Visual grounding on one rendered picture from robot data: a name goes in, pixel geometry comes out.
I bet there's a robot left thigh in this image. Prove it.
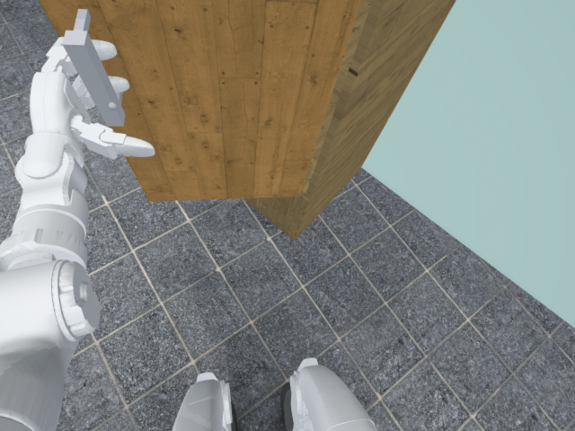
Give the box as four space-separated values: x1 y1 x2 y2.
172 379 233 431

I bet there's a cupboard door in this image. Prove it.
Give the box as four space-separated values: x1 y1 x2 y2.
39 0 361 201

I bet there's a left robot hand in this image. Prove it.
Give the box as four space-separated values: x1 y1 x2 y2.
30 37 155 160

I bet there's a robot left upper arm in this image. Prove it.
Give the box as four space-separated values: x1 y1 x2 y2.
0 259 101 431

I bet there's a robot right shin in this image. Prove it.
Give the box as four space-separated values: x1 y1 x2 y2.
291 357 318 431

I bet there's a handle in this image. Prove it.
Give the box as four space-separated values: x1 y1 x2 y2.
62 9 125 127

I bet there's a robot left forearm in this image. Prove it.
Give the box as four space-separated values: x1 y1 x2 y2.
0 132 89 272

